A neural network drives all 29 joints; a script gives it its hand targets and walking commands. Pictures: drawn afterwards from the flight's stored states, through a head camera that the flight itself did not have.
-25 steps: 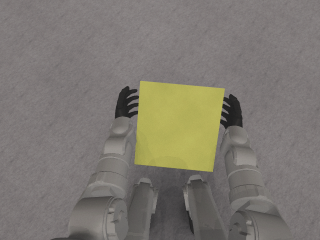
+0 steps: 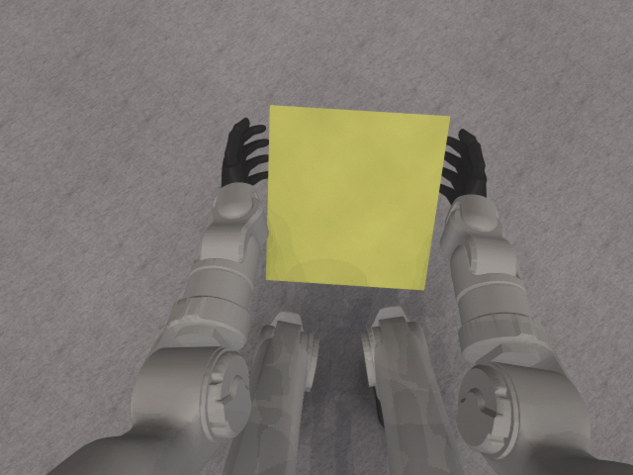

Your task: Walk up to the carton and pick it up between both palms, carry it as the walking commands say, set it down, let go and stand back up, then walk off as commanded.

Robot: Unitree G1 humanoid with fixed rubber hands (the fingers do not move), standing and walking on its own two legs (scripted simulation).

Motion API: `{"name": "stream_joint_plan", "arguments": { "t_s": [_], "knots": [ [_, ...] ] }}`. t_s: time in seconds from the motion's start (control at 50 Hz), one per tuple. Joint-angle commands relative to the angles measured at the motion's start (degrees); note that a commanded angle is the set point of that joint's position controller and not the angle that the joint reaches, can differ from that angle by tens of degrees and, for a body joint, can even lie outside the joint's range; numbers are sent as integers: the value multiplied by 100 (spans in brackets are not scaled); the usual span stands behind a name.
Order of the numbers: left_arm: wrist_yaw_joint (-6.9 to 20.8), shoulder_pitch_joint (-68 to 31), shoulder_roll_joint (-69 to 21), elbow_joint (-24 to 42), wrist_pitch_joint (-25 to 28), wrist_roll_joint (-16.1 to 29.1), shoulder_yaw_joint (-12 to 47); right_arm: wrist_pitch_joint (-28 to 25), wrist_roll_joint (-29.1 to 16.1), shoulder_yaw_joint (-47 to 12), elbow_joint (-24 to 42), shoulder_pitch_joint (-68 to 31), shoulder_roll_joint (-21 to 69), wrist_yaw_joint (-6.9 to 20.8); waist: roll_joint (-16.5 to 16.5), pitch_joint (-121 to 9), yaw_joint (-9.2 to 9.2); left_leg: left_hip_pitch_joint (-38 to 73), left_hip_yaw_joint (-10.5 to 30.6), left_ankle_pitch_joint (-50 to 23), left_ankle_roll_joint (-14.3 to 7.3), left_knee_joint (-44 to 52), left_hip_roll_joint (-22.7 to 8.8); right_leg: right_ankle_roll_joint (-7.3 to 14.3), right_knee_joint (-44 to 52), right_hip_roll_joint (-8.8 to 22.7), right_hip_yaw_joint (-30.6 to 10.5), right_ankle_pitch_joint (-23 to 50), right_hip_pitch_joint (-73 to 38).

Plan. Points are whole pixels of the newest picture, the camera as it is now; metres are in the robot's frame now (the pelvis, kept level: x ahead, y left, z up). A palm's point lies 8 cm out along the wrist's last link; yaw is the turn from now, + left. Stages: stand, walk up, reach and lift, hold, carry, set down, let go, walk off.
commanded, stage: set down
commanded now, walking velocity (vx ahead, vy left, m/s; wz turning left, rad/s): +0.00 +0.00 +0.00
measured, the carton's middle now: (347, 186) +0.48 -0.02 -0.20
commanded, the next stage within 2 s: none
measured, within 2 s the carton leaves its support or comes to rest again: neither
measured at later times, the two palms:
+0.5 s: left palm (254, 189) +0.48 +0.12 -0.20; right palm (444, 199) +0.46 -0.17 -0.19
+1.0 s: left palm (261, 182) +0.51 +0.12 -0.26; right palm (431, 192) +0.49 -0.17 -0.27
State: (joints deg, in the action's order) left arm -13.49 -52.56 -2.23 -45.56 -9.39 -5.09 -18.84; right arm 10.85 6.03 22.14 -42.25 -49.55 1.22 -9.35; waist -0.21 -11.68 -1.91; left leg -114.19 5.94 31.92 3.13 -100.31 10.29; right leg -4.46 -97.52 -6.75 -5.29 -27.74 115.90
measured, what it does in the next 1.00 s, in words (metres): lowers itself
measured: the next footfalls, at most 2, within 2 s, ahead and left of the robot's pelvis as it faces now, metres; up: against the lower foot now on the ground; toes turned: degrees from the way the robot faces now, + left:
none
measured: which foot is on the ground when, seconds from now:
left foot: down 0.00-1.00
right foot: down 0.00-1.00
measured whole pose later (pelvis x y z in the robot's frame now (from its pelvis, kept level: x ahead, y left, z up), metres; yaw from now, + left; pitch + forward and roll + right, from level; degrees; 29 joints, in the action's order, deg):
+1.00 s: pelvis -0.04 +0.00 -0.11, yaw +1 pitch +30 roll -1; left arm -11.4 -82.4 7.8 -49.2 -11.4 -0.1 -17.9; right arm 11.9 0.5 20.1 -46.9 -78.2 -11.4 -7.2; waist -0.1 28.0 -1.6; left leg -120.4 3.0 32.9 4.3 -123.5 11.1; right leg -6.3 -120.6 -8.0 -4.5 -28.4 122.0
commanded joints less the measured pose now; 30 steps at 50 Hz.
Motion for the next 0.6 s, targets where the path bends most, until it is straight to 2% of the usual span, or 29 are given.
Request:
{"name": "stream_joint_plan", "arguments": {
  "t_s": [0.0, 0.06, 0.14, 0.28, 0.48, 0.58],
  "knots": [
    [1551, -3754, -5160, 284, 70, 374, 2792, -189, -424, -2885, 484, -4228, 4777, 1500, -275, -5499, -135, 2845, -800, -1433, -16, 847, 158, 165, 345, -294, 927, 1371, -3306],
    [1559, -3887, -5117, 228, 42, 347, 2709, -157, -434, -2851, 453, -4407, 4768, 1527, -262, -5479, -103, 2693, -843, -1368, -24, 727, 148, 157, 227, -288, 936, 1327, -3193],
    [1590, -4035, -4995, 168, 44, 315, 2564, -126, -416, -2837, 399, -4593, 4763, 1544, -89, -5448, -67, 2401, -879, -1334, -55, 533, 139, 124, 85, -281, 943, 1327, -3093],
    [1641, -4287, -4865, 198, 94, 436, 2590, -156, -488, -2921, 426, -4815, 4753, 1511, 57, -5650, -64, 2090, -938, -1526, -69, 179, 125, 96, -211, -285, 949, 1582, -3040],
    [1677, -4604, -4668, 231, 145, 592, 2719, -230, -625, -3002, 475, -5025, 4602, 1446, 6, -5752, -82, 1711, -1015, -1702, -65, -281, 88, 93, -614, -265, 937, 1841, -2871],
    [1659, -4909, -4546, 272, 154, 688, 2794, -255, -726, -3073, 570, -5329, 4434, 1423, -24, -5950, -63, 1728, -1035, -1654, -68, -502, 63, 89, -846, -236, 964, 1739, -2767]
  ]
}}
